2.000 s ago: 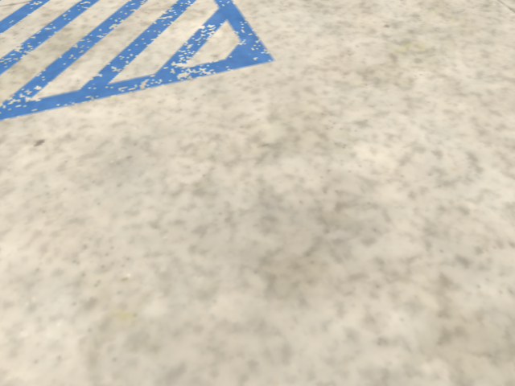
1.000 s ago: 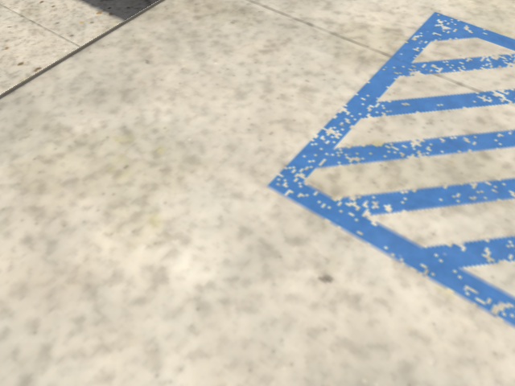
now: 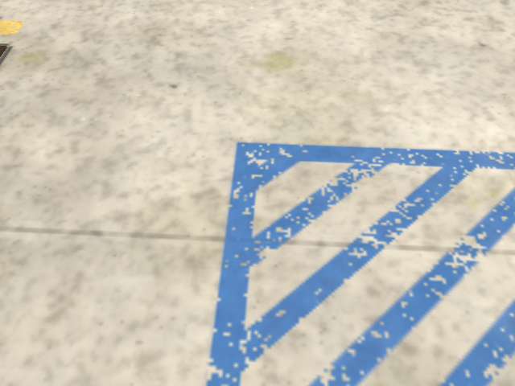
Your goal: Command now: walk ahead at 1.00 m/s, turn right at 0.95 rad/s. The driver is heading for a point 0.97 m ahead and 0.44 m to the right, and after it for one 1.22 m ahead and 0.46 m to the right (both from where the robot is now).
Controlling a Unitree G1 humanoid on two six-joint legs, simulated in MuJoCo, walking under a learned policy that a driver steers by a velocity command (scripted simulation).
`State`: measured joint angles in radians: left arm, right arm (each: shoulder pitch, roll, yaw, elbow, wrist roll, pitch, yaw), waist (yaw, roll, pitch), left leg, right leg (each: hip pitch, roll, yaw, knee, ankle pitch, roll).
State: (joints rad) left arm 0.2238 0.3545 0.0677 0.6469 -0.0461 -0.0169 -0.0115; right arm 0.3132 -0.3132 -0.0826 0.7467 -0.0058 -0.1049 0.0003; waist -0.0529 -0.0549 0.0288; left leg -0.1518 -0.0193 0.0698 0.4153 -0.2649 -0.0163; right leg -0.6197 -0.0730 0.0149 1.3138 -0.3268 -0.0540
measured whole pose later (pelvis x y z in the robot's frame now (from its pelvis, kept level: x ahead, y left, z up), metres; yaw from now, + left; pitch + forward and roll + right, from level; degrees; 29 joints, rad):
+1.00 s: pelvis +0.83 -0.23 -0.01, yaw -56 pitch -1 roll +4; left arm 0.08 0.31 0.05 0.57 -0.04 -0.02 -0.03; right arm 0.50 -0.31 -0.07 0.85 -0.01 -0.10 0.01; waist -0.11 -0.04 0.03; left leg 0.09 -0.02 0.16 0.29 -0.36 -0.03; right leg -0.82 -0.08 0.07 1.08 -0.09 -0.06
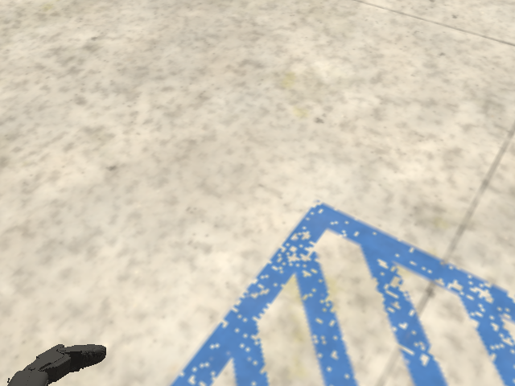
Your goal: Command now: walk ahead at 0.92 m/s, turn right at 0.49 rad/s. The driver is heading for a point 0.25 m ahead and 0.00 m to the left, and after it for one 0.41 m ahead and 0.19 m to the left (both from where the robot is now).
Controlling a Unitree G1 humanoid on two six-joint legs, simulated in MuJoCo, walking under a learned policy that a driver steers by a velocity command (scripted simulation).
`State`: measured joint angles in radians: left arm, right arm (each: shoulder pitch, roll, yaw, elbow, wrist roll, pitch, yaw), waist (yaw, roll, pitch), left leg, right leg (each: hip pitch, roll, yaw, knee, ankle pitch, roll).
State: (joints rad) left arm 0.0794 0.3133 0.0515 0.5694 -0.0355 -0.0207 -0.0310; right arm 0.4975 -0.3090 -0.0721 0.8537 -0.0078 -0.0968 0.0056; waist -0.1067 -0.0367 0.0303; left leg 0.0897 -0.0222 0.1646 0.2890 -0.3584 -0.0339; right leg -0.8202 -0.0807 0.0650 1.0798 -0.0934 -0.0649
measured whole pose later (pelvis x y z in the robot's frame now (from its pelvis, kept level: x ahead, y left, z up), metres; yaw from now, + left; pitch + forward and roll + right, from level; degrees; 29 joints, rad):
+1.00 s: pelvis +0.37 +0.00 +0.01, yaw +3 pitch +1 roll +0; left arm 0.16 0.26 0.04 0.96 0.01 0.03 0.03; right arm 0.11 -0.23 -0.02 0.85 -0.02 0.00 -0.01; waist 0.00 0.02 0.02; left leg -0.29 -0.01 -0.02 0.48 -0.20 -0.01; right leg -0.23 -0.02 0.03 0.51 -0.29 0.02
